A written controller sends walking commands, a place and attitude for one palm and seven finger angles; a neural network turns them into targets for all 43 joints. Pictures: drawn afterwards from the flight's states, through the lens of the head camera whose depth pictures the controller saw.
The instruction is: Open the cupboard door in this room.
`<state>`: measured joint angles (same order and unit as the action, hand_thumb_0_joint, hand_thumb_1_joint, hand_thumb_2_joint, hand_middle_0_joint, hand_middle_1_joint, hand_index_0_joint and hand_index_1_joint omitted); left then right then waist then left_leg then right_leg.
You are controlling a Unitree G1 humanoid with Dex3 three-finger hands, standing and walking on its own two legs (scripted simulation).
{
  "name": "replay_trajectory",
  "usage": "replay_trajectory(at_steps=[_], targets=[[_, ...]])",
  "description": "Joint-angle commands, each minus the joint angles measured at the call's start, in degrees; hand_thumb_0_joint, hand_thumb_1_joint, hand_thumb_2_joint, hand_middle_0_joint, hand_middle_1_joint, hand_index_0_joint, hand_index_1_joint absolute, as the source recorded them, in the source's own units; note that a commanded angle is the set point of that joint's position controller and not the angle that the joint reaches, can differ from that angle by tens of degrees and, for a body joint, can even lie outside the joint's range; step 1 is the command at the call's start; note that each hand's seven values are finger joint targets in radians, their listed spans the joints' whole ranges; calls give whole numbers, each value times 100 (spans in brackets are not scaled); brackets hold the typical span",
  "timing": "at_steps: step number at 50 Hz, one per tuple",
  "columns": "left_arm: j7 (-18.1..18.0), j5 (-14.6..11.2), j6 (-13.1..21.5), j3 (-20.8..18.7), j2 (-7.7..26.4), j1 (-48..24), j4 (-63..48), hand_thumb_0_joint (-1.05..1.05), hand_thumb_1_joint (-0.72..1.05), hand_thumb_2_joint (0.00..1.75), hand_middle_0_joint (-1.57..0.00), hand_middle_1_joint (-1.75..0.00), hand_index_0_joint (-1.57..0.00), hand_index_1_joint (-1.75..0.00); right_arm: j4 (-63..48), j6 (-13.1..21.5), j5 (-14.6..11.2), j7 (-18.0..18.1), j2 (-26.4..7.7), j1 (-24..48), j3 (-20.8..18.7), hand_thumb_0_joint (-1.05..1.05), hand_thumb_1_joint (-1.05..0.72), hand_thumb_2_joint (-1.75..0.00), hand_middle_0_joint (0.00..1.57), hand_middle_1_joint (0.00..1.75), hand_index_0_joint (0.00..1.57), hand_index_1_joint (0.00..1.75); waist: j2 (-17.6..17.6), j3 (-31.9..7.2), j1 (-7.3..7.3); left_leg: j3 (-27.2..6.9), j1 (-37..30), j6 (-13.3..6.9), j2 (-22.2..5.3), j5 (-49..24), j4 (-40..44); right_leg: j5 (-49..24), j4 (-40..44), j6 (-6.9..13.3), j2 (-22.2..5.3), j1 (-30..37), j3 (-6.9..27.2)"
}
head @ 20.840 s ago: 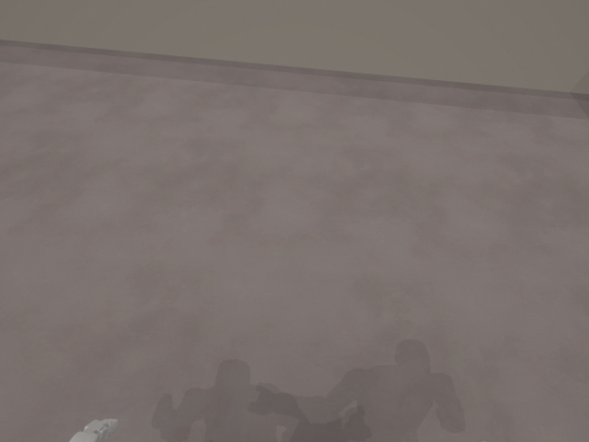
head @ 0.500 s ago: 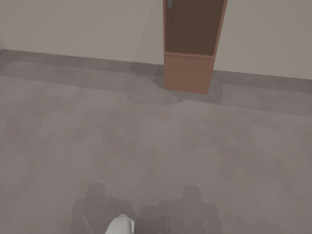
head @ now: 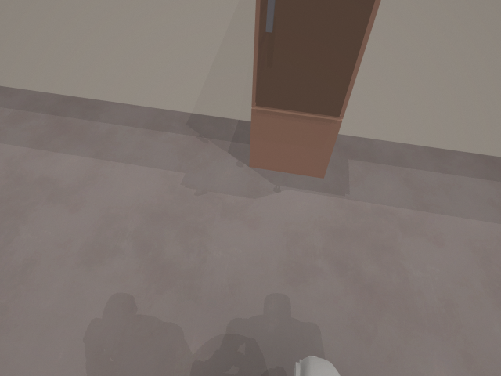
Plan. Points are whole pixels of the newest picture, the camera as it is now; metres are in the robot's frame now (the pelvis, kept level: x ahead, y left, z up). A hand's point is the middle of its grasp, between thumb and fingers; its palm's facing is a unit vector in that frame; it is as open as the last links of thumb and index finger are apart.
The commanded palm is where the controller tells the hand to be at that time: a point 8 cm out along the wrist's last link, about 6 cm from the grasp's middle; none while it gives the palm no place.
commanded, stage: turn or walk to find it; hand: left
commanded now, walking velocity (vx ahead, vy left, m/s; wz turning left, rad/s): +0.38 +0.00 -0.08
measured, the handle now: (271, 8) +1.23 +0.01 +0.08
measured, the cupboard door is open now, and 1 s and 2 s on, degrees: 0 0 0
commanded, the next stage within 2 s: stand and wait in 0.18 s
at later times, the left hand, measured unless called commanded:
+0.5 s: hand (216, 299) +0.29 +0.09 -0.15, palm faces +0.03 -0.97 -0.24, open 7.1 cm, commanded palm none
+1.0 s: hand (203, 356) +0.19 +0.10 -0.17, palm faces +0.03 -0.99 -0.14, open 7.4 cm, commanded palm none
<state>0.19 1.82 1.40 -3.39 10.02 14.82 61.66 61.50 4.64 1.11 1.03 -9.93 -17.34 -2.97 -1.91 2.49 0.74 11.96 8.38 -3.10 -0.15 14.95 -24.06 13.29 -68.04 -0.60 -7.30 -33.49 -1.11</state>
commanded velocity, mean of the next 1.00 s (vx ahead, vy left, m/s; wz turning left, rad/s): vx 0.06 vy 0.00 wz -0.01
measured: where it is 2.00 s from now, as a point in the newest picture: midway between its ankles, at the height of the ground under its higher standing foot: outside the picture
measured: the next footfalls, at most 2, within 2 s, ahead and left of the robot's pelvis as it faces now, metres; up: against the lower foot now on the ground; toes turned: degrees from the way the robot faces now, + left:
right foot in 0.26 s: +0.27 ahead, -0.17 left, +0.00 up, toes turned -11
left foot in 0.70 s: +0.27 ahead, +0.06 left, +0.00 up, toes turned +6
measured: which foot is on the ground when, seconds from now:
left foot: down 0.00-0.28, up 0.30-0.68, down 0.70-1.00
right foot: up 0.00-0.24, down 0.26-1.00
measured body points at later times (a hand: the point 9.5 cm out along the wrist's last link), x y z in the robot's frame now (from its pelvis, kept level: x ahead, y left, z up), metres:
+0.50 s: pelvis +0.18 -0.09 +0.00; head +0.20 -0.12 +0.45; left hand +0.29 +0.14 -0.13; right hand +0.18 -0.31 -0.17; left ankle +0.18 +0.07 -0.67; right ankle +0.23 -0.16 -0.74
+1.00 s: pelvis +0.23 -0.05 +0.01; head +0.23 -0.04 +0.46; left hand +0.19 +0.15 -0.16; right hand +0.23 -0.28 -0.15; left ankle +0.23 +0.05 -0.74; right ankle +0.23 -0.16 -0.74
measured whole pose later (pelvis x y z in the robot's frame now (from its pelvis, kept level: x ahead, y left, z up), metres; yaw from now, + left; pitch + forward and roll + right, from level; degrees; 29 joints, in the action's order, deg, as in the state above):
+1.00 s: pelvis +0.23 -0.05 +0.01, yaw -1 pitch -2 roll +0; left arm -1.5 0.5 1.0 0.8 7.1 18.9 68.2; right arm 64.9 0.7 0.5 1.8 -8.7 -15.2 0.1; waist -0.7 1.4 1.2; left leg 7.3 8.0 -0.8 -1.7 11.4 -21.0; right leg 10.6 -20.3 0.2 -2.7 -7.9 -9.1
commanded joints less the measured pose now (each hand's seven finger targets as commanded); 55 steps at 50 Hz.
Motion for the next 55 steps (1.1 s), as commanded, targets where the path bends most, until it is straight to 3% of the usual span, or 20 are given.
replay_trajectory(at_steps=[1, 8, 10, 12, 13, 14, 15, 16, 17, 19, 21, 23, 30, 32, 34, 35, 36, 38, 46, 55], targets=[[93, -12, -65, -29, 46, -92, -395, 0, 90, 90, -20, -30, -20, -30, -105, 97, -20, -8, -450, -537, -58, 0, -90, -90, 20, 30, 20, 30, 724, 437, -6, -1125, 206, -531, -1649, -1041, 1534, -527, 419, -164, -222, -517, -2], [137, -50, 58, 57, 109, -1355, -860, 0, 90, 90, -20, -30, -20, -30, 159, 22, 53, -18, -611, -1139, -141, 0, -90, -90, 20, 30, 20, 30, 858, 462, -382, -785, -580, -441, -1686, -2138, 1029, -251, 2916, -21, 90, 114, -579], [121, -38, 109, 46, 170, -1154, -811, 0, 90, 90, -20, -30, -20, -30, 184, -13, 44, 1, -664, -1127, -135, 0, -90, -90, 20, 30, 20, 30, 785, 329, -237, -701, -615, -352, -1678, -3071, 552, -208, 3339, 104, 303, 748, -702], [69, -17, 228, -3, 453, 228, -362, 0, 90, 90, -20, -30, -20, -30, 195, -27, -15, -2, -689, -1019, -111, 0, -90, -90, 20, 30, 20, 30, 491, -496, 381, -432, -364, -7, -1339, -3692, -1043, -1027, 4078, 193, 499, 2651, -780], [-23, 21, 319, -113, 1003, 1036, -99, 0, 90, 90, -20, -30, -20, -30, 154, -29, -71, -57, -487, -1096, -80, 0, -90, -90, 20, 30, 20, 30, -380, -1203, 662, -205, 847, 251, -966, -2078, -2507, -2296, 3978, 471, -580, 4248, 298], [-83, -54, 352, -239, 1543, 1538, 75, 0, 90, 90, -20, -30, -20, -30, -2, -55, -101, -42, -184, -1317, -10, 0, -90, -90, 20, 30, 20, 30, -1481, -1808, 560, -317, 1995, 503, -113, 1900, -4128, -4738, 4023, 1098, -2025, 5228, 2062], [-121, -154, 318, -184, 1511, 1274, 27, 0, 90, 90, -20, -30, -20, -30, -44, -139, -137, 37, -318, -1089, -21, 0, -90, -90, 20, 30, 20, 30, -863, -1703, 501, -1066, 1920, 445, -321, 2099, -4659, -5376, 4205, 1344, -2114, 4665, 1743], [-137, -142, 334, -155, 1301, 797, -39, 0, 90, 90, -20, -30, -20, -30, 47, -183, -140, 7, -212, -999, -3, 0, -90, -90, 20, 30, 20, 30, -1057, -1563, 369, -1241, 2019, 469, -525, 1715, -4886, -5088, 4271, 1265, -1863, 4364, 1495], [-142, -160, 301, -70, 1057, 427, -145, 0, 90, 90, -20, -30, -20, -30, 25, -214, -124, -5, -186, -723, -14, 0, -90, -90, 20, 30, 20, 30, -521, -1056, 310, -1219, 2201, 488, -589, 1393, -4933, -4621, 4385, 1157, -1662, 3873, 1208], [-170, -159, 304, 38, 736, -37, -237, 0, 90, 90, -20, -30, -20, -30, 78, -313, -56, -9, -55, -612, 15, 0, -90, -90, 20, 30, 20, 30, -37, -470, 8, -1215, 1860, 516, -743, 873, -4443, -4137, 4722, 837, -1303, 2725, 509], [-165, -141, 295, 136, 538, -400, -285, 0, 90, 90, -20, -30, -20, -30, 194, -474, -48, -4, 98, -927, 43, 0, -90, -90, 20, 30, 20, 30, -277, -324, -315, -1094, 1310, 601, -754, 618, -3769, -3497, 5022, 693, -1022, 1901, -101], [-162, -120, 277, 179, 427, -558, -276, 0, 90, 90, -20, -30, -20, -30, 242, -536, -44, -10, 179, -1017, 76, 0, -90, -90, 20, 30, 20, 30, -575, -273, -419, -969, 1005, 665, -711, 371, -3230, -2779, 5274, 684, -790, 1556, -297], [-155, -91, 140, 106, 554, -341, -171, 0, 90, 90, -20, -30, -20, -30, -68, -476, -17, -29, -50, -142, 103, 0, -90, -90, 20, 30, 20, 30, -547, -119, -118, -842, 723, 659, -623, 279, -1442, -1003, 5379, 902, -821, 1740, 146], [-153, -127, 108, 114, 581, -329, -93, 0, 90, 90, -20, -30, -20, -30, -33, -437, -12, -19, -113, -168, 122, 0, -90, -90, 20, 30, 20, 30, -394, -105, -175, -812, 215, 639, -583, -173, -654, -509, 5261, 733, -675, 1624, 105], [-156, -165, 58, 161, 407, -163, -42, 0, 90, 90, -20, -30, -20, -30, 51, -328, -27, -10, -317, -285, 129, 0, -90, -90, 20, 30, 20, 30, 548, -161, -162, -1228, -279, 503, -926, -1169, 125, -86, 4828, 347, -249, 1410, -109], [-158, -176, 28, 192, 297, -4, -10, 0, 90, 90, -20, -30, -20, -30, 25, -305, -17, 16, -478, -153, 139, 0, -90, -90, 20, 30, 20, 30, 886, -61, -40, -1502, 147, 314, -1236, -1180, 389, -107, 4785, 165, -13, 1764, -192], [-168, -156, 22, 202, 250, 125, 49, 0, 90, 90, -20, -30, -20, -30, -12, -328, -22, 33, -508, 76, 148, 0, -90, -90, 20, 30, 20, 30, 717, 31, 67, -1424, 494, 246, -1272, -834, 478, -168, 4947, 98, 9, 2120, -178], [-167, -140, 1, 227, 319, 209, 202, 0, 90, 90, -20, -30, -20, -30, 25, -319, -54, 48, -379, 251, 189, 0, -90, -90, 20, 30, 20, 30, 1057, -7, 74, -1374, 565, 275, -1066, -721, 681, -459, 4896, 47, -34, 2461, -212], [-198, -148, 38, 334, 254, 532, 462, 0, 90, 90, -20, -30, -20, -30, 175, -344, -78, 77, -297, -50, 234, 0, -90, -90, 20, 30, 20, 30, 323, 211, -55, -1155, 207, 292, -866, -536, 844, -463, 5213, 73, -118, 2394, -126], [-250, -150, 28, 341, 127, 795, 528, 0, 90, 90, -20, -30, -20, -30, 344, -289, -89, 97, -241, -300, 248, 0, -90, -90, 20, 30, 20, 30, 192, 34, -29, -1144, 62, 190, -833, -891, 823, -676, 5038, 67, -130, 2519, -165]])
